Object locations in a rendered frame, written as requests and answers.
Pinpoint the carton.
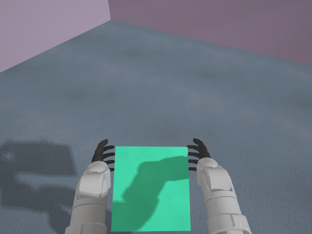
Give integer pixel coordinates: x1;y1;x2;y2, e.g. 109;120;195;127
111;146;191;232

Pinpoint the robot left hand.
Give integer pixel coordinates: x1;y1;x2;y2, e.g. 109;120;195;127
91;139;115;171

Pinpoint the robot right hand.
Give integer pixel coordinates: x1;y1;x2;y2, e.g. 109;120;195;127
187;138;211;171

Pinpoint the left robot forearm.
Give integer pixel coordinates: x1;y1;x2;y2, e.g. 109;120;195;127
65;161;111;234

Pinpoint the right robot forearm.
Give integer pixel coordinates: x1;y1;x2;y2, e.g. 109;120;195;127
196;157;252;234

